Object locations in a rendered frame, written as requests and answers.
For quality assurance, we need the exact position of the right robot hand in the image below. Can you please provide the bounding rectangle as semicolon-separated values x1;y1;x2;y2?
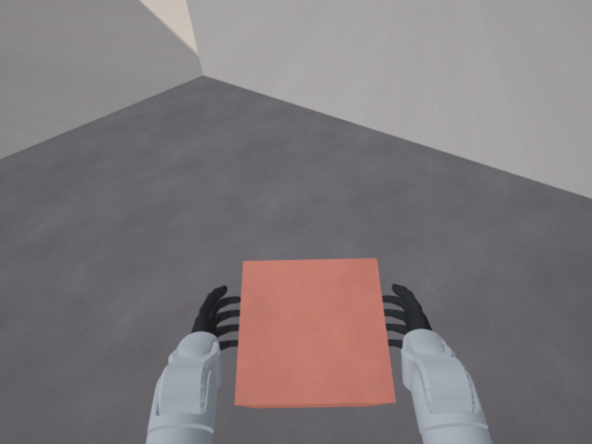
382;284;432;348

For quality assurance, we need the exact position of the carton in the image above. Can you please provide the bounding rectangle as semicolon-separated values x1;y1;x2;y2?
234;258;396;408

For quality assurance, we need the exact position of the left robot hand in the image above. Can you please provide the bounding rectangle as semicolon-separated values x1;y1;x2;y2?
191;286;241;351

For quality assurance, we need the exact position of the right robot forearm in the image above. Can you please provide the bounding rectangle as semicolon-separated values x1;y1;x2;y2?
401;329;493;444

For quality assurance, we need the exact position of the left robot forearm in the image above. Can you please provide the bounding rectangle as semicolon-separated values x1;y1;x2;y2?
146;331;222;444

